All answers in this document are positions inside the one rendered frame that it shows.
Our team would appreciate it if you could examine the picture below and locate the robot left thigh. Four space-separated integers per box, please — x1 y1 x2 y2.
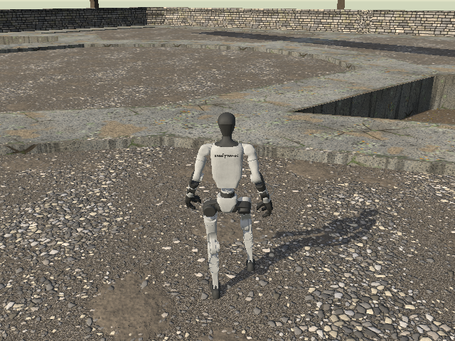
203 199 220 255

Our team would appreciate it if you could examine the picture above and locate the right robot hand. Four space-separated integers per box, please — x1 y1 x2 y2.
257 200 273 218

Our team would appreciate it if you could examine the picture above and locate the left robot forearm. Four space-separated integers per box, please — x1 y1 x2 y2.
186 171 199 197

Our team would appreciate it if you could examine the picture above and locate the robot right upper arm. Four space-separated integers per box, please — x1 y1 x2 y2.
242 144 262 183

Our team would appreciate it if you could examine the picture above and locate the robot left upper arm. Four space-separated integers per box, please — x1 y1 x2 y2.
192 144 212 182

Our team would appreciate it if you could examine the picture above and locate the robot torso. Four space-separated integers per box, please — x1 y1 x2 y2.
210 140 244 213

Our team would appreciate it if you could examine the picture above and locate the right robot forearm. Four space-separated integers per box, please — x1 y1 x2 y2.
255 172 271 203

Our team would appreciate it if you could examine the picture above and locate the left robot hand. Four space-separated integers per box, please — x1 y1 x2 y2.
185 195 201 210

